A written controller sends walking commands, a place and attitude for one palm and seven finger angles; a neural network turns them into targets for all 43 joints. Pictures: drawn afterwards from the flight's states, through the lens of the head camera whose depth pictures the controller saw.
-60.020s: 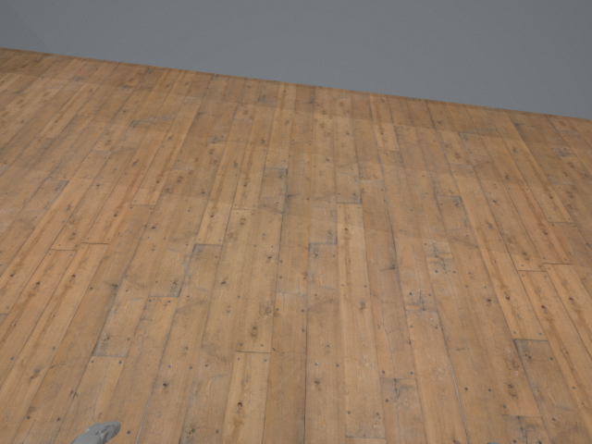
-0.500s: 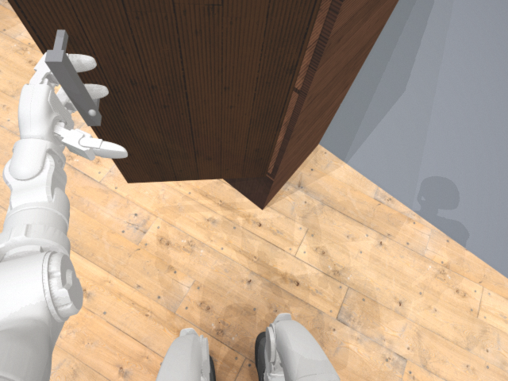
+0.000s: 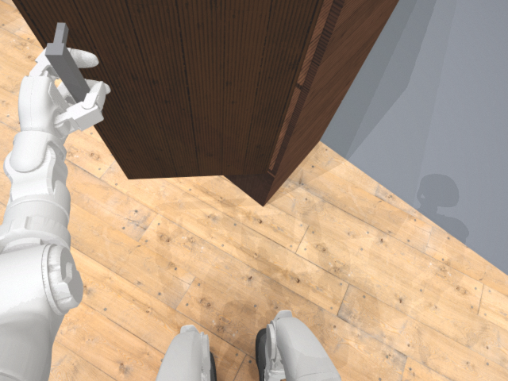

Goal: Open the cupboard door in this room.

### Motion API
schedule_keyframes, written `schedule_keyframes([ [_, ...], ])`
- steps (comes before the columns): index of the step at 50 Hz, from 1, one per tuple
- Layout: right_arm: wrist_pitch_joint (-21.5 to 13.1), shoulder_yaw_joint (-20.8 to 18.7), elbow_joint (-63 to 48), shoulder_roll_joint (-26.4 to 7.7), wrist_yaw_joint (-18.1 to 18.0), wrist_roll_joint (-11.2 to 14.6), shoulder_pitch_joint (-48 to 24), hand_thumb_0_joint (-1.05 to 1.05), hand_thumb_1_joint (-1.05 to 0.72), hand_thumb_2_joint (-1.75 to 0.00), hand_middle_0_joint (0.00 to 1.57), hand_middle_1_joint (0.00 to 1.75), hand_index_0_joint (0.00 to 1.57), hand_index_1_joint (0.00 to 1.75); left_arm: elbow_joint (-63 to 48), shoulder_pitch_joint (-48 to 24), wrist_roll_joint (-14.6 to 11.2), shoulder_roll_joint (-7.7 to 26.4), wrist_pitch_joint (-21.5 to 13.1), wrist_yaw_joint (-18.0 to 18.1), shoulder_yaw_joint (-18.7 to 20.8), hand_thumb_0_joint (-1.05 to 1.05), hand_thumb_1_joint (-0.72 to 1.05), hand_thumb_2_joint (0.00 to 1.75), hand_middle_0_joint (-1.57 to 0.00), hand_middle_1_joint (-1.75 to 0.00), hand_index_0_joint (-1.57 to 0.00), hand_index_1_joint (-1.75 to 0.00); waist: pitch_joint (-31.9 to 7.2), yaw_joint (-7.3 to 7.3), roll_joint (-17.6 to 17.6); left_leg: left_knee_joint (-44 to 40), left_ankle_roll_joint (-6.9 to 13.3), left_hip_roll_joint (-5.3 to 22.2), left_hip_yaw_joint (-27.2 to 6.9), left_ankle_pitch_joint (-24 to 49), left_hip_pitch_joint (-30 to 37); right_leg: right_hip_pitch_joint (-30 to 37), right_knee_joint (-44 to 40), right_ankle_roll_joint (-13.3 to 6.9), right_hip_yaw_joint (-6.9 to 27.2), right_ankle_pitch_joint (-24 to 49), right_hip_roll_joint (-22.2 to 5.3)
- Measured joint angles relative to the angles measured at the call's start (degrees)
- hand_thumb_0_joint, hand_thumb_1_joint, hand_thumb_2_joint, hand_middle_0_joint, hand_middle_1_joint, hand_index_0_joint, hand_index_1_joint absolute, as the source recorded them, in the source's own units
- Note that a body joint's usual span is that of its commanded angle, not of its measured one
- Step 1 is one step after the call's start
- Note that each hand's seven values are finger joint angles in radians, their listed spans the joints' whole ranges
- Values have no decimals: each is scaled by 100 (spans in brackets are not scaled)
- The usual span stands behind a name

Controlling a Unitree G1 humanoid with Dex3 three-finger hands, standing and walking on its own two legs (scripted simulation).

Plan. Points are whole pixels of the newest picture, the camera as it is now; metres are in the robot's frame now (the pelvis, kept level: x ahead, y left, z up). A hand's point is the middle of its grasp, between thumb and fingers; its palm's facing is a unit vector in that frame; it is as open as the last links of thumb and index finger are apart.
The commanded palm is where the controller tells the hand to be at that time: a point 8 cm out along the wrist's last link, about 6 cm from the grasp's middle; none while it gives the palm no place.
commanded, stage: close the thumb around the handle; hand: left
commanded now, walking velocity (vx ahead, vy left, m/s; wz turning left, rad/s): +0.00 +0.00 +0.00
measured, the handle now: (79, 76) +0.57 +0.23 +0.05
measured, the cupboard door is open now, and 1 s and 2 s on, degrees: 44 81 86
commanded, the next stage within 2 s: pull the door open along its arc in 0.12 s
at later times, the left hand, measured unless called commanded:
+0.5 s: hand (93, 118) +0.49 +0.20 +0.05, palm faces -0.02 -1.00 -0.02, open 5.6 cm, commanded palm +0.44 +0.24 +0.05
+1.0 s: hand (163, 231) +0.32 +0.10 +0.05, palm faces +0.34 -0.94 +0.02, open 6.1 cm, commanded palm +0.25 +0.18 +0.05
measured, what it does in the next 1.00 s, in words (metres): stands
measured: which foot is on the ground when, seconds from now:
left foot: down 0.00-1.00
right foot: down 0.00-1.00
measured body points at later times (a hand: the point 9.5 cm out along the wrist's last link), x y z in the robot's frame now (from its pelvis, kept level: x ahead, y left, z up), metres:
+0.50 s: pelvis +0.01 +0.00 +0.01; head +0.16 +0.02 +0.44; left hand +0.49 +0.25 +0.05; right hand +0.02 -0.26 -0.10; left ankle -0.01 +0.08 -0.65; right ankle +0.03 -0.11 -0.65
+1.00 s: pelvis +0.02 -0.02 +0.02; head +0.10 -0.02 +0.46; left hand +0.30 +0.15 +0.05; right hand +0.21 -0.22 -0.08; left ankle -0.01 +0.08 -0.65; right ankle +0.03 -0.11 -0.65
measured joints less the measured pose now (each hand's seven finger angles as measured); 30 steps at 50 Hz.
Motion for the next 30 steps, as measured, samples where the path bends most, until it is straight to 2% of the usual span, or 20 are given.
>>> schedule_keyframes([
  [4,3,-7,-21,-10,-11,3,11,0,-90,-90,20,30,21,30,-51,34,17,26,19,-51,47,0,76,83,-37,-133,-37,-133,-13,-22,-7,4,1,8,10,-5,-10,-16,2,2,11,1,9],
  [12,20,-36,-25,-8,6,-1,16,0,-90,-90,20,30,21,30,-157,134,-24,-55,33,52,19,1,76,82,-35,-134,-35,-134,-13,-1,1,-52,2,9,23,0,57,46,-52,10,28,11,16],
  [15,48,-8,-48,-7,-2,7,-11,0,-90,-90,20,30,21,30,-156,189,44,-22,15,-44,144,0,77,81,-35,-134,-36,-135,-20,-23,-10,-69,4,27,45,-9,93,68,-68,10,51,14,36],
  [18,70,-17,-125,-1,-6,31,-11,0,-90,-90,20,30,21,30,-277,347,-2,-12,24,-109,195,0,77,81,-35,-134,-36,-135,-21,-34,-9,-102,5,45,82,-18,155,106,-90,12,89,16,58],
  [23,121,-50,-256,17,19,95,19,0,-91,-90,20,30,21,30,-807,893,-176,-186,70,-168,192,0,76,78,-36,-135,-36,-135,-45,30,-4,-259,10,60,163,-4,351,252,-207,24,173,38,85],
  [30,122,-133,-429,61,87,200,17,0,-91,-90,20,30,20,30,-2071,2190,-505,-736,118,-160,-101,0,74,75,-35,-134,-35,-135,-141,225,-13,-605,12,33,255,53,785,618,-457,41,279,67,86],
])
